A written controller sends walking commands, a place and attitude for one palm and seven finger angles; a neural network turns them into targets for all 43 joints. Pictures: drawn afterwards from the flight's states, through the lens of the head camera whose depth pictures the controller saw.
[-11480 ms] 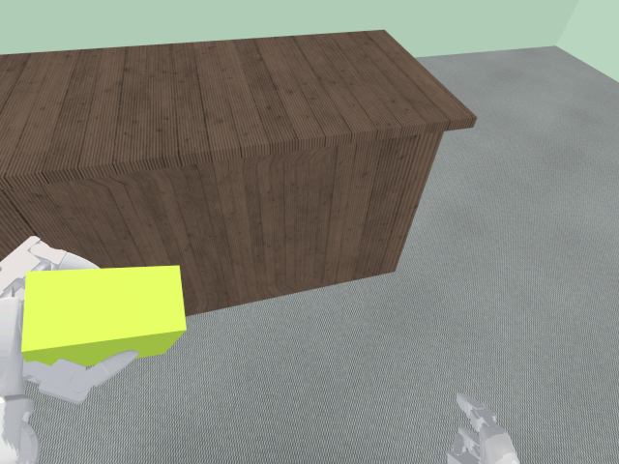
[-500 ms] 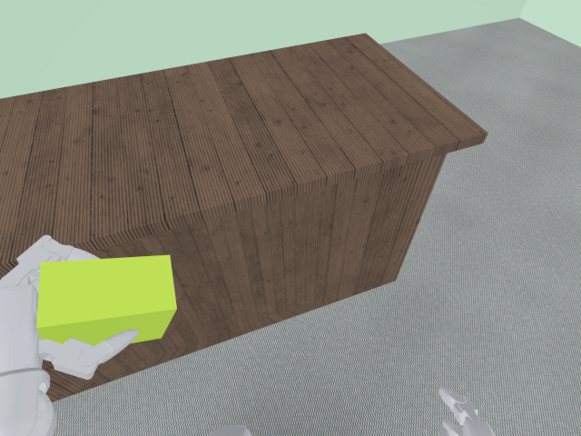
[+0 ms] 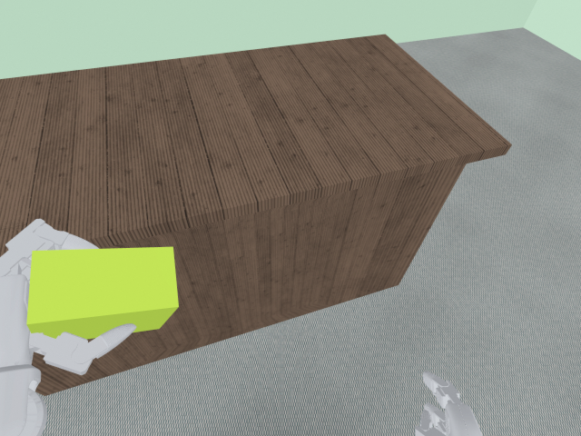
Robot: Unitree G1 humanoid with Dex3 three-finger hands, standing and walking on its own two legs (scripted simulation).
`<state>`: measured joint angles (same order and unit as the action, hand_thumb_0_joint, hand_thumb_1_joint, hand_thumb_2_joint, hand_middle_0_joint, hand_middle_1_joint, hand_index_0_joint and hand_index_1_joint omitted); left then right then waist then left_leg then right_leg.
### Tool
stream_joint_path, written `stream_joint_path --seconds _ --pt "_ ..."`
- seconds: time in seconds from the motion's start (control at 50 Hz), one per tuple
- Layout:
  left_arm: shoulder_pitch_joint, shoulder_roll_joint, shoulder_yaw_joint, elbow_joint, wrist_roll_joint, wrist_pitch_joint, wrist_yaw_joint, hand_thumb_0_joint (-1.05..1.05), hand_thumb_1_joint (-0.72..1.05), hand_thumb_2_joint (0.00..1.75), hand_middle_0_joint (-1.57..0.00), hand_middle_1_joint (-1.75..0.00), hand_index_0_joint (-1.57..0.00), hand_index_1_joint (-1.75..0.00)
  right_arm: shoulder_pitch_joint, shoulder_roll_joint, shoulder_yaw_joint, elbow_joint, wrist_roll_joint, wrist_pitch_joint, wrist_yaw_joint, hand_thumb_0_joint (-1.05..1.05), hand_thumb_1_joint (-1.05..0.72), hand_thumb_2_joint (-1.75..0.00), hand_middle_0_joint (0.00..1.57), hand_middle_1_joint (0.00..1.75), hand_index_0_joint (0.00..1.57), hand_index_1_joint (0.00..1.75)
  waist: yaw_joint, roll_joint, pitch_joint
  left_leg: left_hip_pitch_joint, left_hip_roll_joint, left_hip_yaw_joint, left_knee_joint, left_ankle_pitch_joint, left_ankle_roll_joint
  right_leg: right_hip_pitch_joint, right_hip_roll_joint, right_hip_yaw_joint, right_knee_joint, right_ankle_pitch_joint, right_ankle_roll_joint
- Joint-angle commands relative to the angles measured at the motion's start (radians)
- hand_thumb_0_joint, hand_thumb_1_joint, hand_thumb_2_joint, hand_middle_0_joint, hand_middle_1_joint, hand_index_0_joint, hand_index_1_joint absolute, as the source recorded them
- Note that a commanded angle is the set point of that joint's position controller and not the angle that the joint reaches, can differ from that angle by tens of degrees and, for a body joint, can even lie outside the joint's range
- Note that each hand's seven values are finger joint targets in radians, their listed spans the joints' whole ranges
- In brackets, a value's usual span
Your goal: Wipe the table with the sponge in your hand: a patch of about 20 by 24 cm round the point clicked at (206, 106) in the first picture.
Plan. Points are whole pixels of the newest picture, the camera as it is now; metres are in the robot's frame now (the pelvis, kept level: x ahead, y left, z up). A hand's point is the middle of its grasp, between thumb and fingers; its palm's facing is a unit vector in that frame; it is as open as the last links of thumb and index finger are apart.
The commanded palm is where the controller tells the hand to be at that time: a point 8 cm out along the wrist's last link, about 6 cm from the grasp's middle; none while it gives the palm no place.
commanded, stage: come to a stop and stand still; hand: left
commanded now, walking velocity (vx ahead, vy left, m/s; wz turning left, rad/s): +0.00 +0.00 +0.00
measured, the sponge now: (127, 294) +0.23 +0.21 +0.12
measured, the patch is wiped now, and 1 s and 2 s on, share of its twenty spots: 0.00 0.00 0.00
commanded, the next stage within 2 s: look again from close up in 0.36 s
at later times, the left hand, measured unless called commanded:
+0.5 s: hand (63, 283) +0.22 +0.26 +0.15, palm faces +0.41 -0.84 -0.35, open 10.6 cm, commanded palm +0.16 +0.30 +0.18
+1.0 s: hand (82, 274) +0.23 +0.25 +0.15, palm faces +0.42 -0.83 -0.36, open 10.6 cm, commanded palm +0.18 +0.28 +0.18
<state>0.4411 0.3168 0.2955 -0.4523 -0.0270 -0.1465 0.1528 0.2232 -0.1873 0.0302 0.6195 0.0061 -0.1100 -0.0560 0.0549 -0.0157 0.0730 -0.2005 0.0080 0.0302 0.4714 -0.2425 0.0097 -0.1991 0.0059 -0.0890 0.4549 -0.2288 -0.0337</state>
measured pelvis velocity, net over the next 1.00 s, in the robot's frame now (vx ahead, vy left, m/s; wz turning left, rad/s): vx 0.01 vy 0.00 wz -0.01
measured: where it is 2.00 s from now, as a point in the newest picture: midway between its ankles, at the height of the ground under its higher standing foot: (318, 433)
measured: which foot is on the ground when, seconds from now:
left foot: down 0.00-1.00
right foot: down 0.00-1.00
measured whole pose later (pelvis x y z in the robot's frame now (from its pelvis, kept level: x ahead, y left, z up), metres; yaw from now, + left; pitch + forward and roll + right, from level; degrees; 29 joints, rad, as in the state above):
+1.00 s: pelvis +0.01 +0.00 +0.00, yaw +0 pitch +0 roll +0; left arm 0.46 0.35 0.32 -0.44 -0.04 -0.15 0.16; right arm 0.23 -0.19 0.02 0.60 0.01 -0.06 -0.07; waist 0.02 0.00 0.00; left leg -0.22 0.02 0.03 0.50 -0.28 0.01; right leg -0.21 0.01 -0.08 0.48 -0.26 -0.04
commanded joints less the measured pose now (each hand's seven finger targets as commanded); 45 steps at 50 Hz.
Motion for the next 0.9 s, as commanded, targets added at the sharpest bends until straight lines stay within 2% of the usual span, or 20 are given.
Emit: stream_joint_path --seconds 0.0,0.1,0.12,0.18,0.26,0.32,0.36,0.4,0.52,0.64,0.7,0.78,0.8,0.84,0.88 --pt "-0.193 0.233 0.154 -0.306 -0.006 -0.097 0.03 0.0 0.1 1.3 -1.2 -1.6 -1.2 -1.6 -0.099 -0.132 -0.048 -0.164 -0.002 -0.077 -0.007 0.0 -0.9 -0.9 0.2 0.3 0.2 0.3 -0.034 0.173 -0.19 0.031 0.105 -0.122 -0.127 0.173 0.025 0.095 -0.073 0.122 -0.051 0.15 0.01" --pt "-0.044 0.177 0.144 -0.181 -0.017 -0.08 0.014 0.0 0.1 1.3 -1.2 -1.6 -1.2 -1.6 -0.088 -0.126 -0.048 -0.171 0.001 -0.058 0.006 0.0 -0.9 -0.9 0.2 0.3 0.2 0.3 -0.038 0.103 -0.175 -0.013 0.097 -0.113 -0.137 0.172 0.006 0.122 -0.067 0.103 -0.075 0.164 0.011" --pt "-0.032 0.169 0.135 -0.176 -0.019 -0.078 0.009 0.0 0.1 1.3 -1.2 -1.6 -1.2 -1.6 -0.087 -0.122 -0.045 -0.174 0.005 -0.05 0.009 0.0 -0.9 -0.9 0.2 0.3 0.2 0.3 -0.039 0.077 -0.168 -0.024 0.102 -0.115 -0.14 0.164 0.005 0.122 -0.066 0.102 -0.076 0.161 0.013" --pt "-0.016 0.17 0.139 -0.153 -0.023 -0.07 0.004 0.0 0.1 1.3 -1.2 -1.6 -1.2 -1.6 -0.091 -0.127 -0.045 -0.18 0.006 -0.035 0.008 0.0 -0.9 -0.9 0.2 0.3 0.2 0.3 -0.042 0.05 -0.142 -0.055 0.102 -0.115 -0.159 0.084 0.009 0.1 -0.066 0.108 -0.095 0.12 0.017" --pt "-0.062 0.184 0.139 -0.189 -0.02 -0.074 0.005 0.0 0.1 1.3 -1.2 -1.6 -1.2 -1.6 -0.098 -0.128 -0.045 -0.186 0.007 -0.03 -0.001 0.0 -0.9 -0.9 0.2 0.3 0.2 0.3 -0.042 0.052 -0.149 -0.051 0.101 -0.112 -0.167 0.053 0.012 0.096 -0.067 0.11 -0.098 0.103 0.019" --pt "-0.13 0.205 0.14 -0.258 -0.014 -0.086 0.012 0.0 0.1 1.3 -1.2 -1.6 -1.2 -1.6 -0.113 -0.126 -0.042 -0.187 0.004 -0.038 -0.01 0.0 -0.9 -0.9 0.2 0.3 0.2 0.3 -0.04 0.123 -0.146 -0.038 0.101 -0.115 -0.18 0.044 0.014 0.089 -0.065 0.105 -0.084 0.094 0.019" --pt "-0.136 0.2 0.131 -0.275 -0.011 -0.091 0.017 0.0 0.1 1.3 -1.2 -1.6 -1.2 -1.6 -0.105 -0.128 -0.045 -0.184 0.003 -0.045 -0.011 0.0 -0.9 -0.9 0.2 0.3 0.2 0.3 -0.036 0.14 -0.163 -0.028 0.1 -0.117 -0.176 0.053 0.015 0.104 -0.064 0.106 -0.078 0.11 0.016" --pt "-0.143 0.213 0.142 -0.28 -0.01 -0.091 0.021 0.0 0.1 1.3 -1.2 -1.6 -1.2 -1.6 -0.106 -0.129 -0.046 -0.181 0.002 -0.051 -0.013 0.0 -0.9 -0.9 0.2 0.3 0.2 0.3 -0.036 0.131 -0.162 -0.022 0.093 -0.111 -0.166 0.065 0.012 0.102 -0.068 0.108 -0.085 0.117 0.016" --pt "-0.078 0.183 0.133 -0.22 -0.013 -0.088 0.021 0.0 0.1 1.3 -1.2 -1.6 -1.2 -1.6 -0.091 -0.131 -0.053 -0.173 0.005 -0.048 -0.007 0.0 -0.9 -0.9 0.2 0.3 0.2 0.3 -0.038 0.097 -0.179 -0.012 0.09 -0.108 -0.134 0.143 0.002 0.117 -0.076 0.108 -0.087 0.164 0.012" --pt "-0.049 0.175 0.13 -0.182 -0.02 -0.078 0.016 0.0 0.1 1.3 -1.2 -1.6 -1.2 -1.6 -0.095 -0.132 -0.052 -0.178 0.007 -0.032 -0.007 0.0 -0.9 -0.9 0.2 0.3 0.2 0.3 -0.043 0.047 -0.168 -0.022 0.088 -0.097 -0.116 0.134 0.004 0.095 -0.087 0.125 -0.102 0.168 0.01" --pt "-0.073 0.199 0.147 -0.212 -0.02 -0.077 0.017 0.0 0.1 1.3 -1.2 -1.6 -1.2 -1.6 -0.105 -0.134 -0.051 -0.18 0.006 -0.027 -0.011 0.0 -0.9 -0.9 0.2 0.3 0.2 0.3 -0.043 0.07 -0.171 -0.017 0.082 -0.092 -0.113 0.143 0.005 0.094 -0.088 0.127 -0.102 0.177 0.009" --pt "-0.083 0.198 0.137 -0.238 -0.022 -0.079 0.02 0.0 0.1 1.3 -1.2 -1.6 -1.2 -1.6 -0.103 -0.129 -0.05 -0.183 0.006 -0.026 -0.013 0.0 -0.9 -0.9 0.2 0.3 0.2 0.3 -0.041 0.062 -0.185 0.003 0.083 -0.088 -0.102 0.163 0.008 0.096 -0.09 0.129 -0.097 0.196 0.01" --pt "-0.095 0.207 0.145 -0.254 -0.021 -0.077 0.02 0.0 0.1 1.3 -1.2 -1.6 -1.2 -1.6 -0.107 -0.134 -0.049 -0.184 0.006 -0.027 -0.014 0.0 -0.9 -0.9 0.2 0.3 0.2 0.3 -0.042 0.088 -0.186 0.005 0.081 -0.091 -0.106 0.184 0.003 0.1 -0.086 0.124 -0.088 0.203 0.008" --pt "-0.083 0.2 0.139 -0.227 -0.024 -0.077 0.019 0.0 0.1 1.3 -1.2 -1.6 -1.2 -1.6 -0.1 -0.131 -0.052 -0.175 0.002 -0.021 -0.013 0.0 -0.9 -0.9 0.2 0.3 0.2 0.3 -0.045 0.078 -0.193 -0.001 0.096 -0.099 -0.109 0.075 0.019 0.087 -0.076 0.112 -0.067 0.097 0.007" --pt "-0.083 0.191 0.132 -0.213 -0.025 -0.069 0.019 0.0 0.1 1.3 -1.2 -1.6 -1.2 -1.6 -0.106 -0.133 -0.057 -0.179 0.004 -0.012 -0.015 0.0 -0.9 -0.9 0.2 0.3 0.2 0.3 -0.048 0.082 -0.154 -0.044 0.112 -0.127 -0.133 -0.134 0.043 0.038 -0.061 0.114 -0.064 -0.08 -0.001"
